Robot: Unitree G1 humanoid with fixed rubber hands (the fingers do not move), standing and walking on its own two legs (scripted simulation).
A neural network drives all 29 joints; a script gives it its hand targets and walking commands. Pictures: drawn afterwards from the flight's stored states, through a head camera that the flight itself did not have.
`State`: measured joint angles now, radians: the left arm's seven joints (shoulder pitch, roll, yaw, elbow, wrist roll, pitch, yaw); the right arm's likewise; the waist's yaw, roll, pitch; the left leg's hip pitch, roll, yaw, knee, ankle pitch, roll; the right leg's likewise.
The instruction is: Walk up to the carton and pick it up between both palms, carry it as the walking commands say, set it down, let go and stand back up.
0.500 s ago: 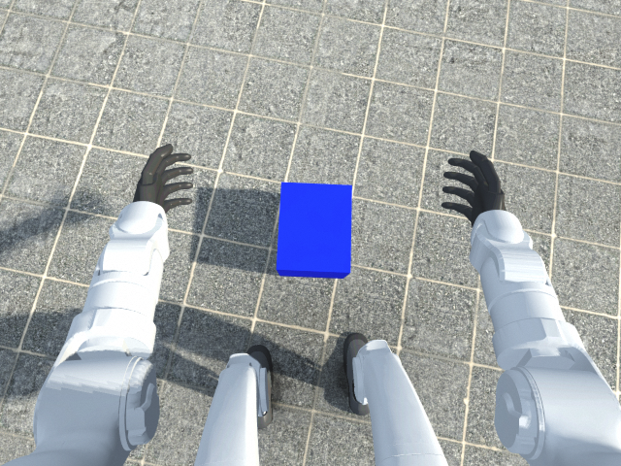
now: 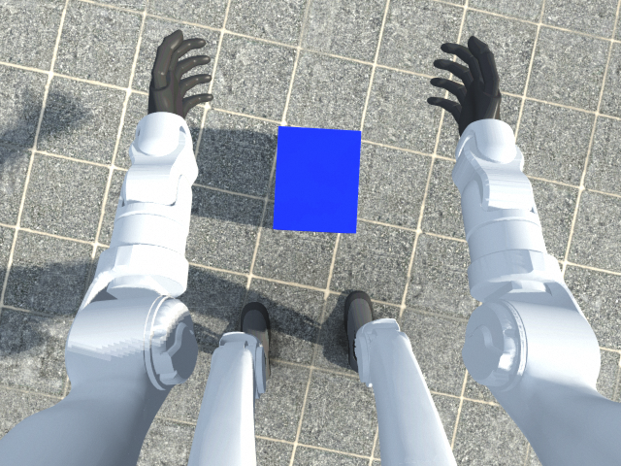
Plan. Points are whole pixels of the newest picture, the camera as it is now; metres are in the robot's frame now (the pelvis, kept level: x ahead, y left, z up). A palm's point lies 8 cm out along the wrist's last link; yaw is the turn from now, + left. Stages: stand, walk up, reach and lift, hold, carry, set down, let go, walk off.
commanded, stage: reach and lift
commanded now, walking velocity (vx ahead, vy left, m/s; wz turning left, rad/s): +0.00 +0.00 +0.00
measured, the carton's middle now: (315, 184) +0.48 -0.05 -0.58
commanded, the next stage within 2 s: none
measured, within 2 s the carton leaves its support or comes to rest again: neither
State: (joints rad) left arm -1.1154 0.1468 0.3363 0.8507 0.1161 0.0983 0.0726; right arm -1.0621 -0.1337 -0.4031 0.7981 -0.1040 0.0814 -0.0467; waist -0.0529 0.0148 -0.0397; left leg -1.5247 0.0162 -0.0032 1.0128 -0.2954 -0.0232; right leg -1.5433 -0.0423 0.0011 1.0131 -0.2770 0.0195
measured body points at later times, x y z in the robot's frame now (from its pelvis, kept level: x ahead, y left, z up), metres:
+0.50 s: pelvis -0.03 +0.00 -0.12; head +0.31 -0.01 +0.17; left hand +0.53 +0.14 -0.26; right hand +0.50 -0.21 -0.26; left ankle +0.06 +0.13 -0.63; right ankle +0.07 -0.13 -0.63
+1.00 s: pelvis -0.05 +0.00 -0.24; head +0.32 -0.01 +0.02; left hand +0.52 +0.13 -0.41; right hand +0.49 -0.20 -0.41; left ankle +0.06 +0.13 -0.63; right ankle +0.07 -0.13 -0.63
